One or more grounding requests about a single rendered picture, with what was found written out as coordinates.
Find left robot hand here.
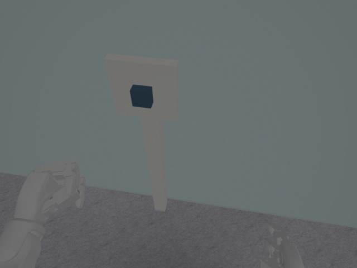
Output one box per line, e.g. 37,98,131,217
14,159,86,225

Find panel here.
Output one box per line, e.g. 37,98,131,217
104,54,179,212

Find button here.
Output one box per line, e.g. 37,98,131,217
130,84,153,108

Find left robot forearm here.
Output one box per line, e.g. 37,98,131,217
0,218,46,268

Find right robot hand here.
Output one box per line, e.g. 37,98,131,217
260,219,305,268

